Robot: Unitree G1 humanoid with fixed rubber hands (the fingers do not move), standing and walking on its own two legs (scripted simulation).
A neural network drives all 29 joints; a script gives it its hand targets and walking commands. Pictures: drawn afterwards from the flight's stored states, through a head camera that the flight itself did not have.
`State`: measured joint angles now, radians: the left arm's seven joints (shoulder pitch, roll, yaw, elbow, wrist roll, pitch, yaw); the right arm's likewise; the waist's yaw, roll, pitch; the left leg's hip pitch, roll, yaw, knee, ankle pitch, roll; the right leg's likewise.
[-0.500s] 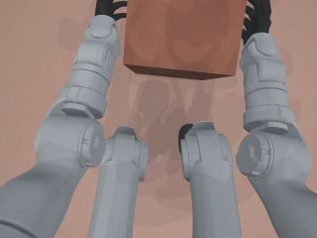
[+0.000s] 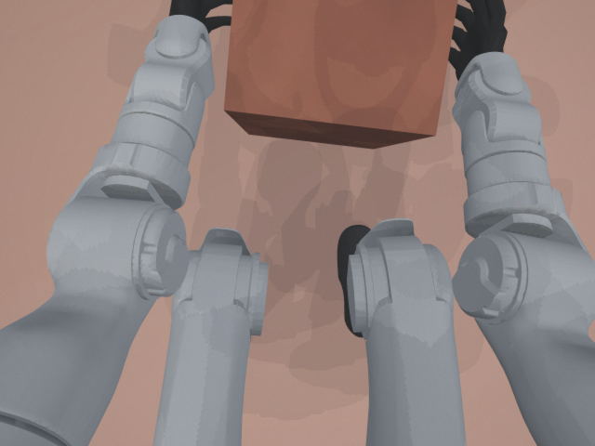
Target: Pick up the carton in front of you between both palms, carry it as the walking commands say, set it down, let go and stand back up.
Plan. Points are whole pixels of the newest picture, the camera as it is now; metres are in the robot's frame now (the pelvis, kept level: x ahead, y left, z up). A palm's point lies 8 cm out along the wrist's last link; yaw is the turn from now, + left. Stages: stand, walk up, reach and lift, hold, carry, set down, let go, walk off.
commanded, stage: set down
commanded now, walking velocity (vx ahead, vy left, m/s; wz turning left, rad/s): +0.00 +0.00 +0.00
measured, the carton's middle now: (328, 55) +0.52 -0.07 -0.25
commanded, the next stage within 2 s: let go in 1.66 s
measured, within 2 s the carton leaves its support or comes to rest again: neither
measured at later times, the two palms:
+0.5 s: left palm (170, 35) +0.53 +0.11 -0.19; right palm (486, 75) +0.48 -0.24 -0.19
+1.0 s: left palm out of the picture +0.55 +0.11 -0.06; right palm out of the picture +0.49 -0.26 -0.06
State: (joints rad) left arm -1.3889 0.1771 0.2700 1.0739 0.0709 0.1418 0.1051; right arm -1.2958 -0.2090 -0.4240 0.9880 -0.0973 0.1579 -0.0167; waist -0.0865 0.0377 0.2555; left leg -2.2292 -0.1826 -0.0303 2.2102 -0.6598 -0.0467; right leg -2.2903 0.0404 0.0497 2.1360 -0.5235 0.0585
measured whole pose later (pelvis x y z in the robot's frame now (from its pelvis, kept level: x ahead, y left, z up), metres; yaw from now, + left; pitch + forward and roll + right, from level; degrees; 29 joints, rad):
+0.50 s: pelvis -0.01 +0.00 +0.00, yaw +0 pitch +36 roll -1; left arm -1.42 0.30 0.13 1.15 -0.04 0.07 0.09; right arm -1.35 -0.31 -0.37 1.19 0.02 0.01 -0.05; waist -0.08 0.02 0.36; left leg -2.22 -0.13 -0.02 2.23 -0.64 -0.03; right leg -2.27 0.02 0.03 2.15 -0.50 0.04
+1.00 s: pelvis +0.00 -0.01 +0.06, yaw -1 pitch +42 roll +1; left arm -1.28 0.29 0.16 0.99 -0.09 0.14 0.11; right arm -1.19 -0.30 -0.26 0.94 0.13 0.10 -0.09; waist -0.08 0.03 0.08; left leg -2.12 -0.08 -0.01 1.99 -0.61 -0.02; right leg -2.19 0.03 0.02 1.93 -0.48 0.01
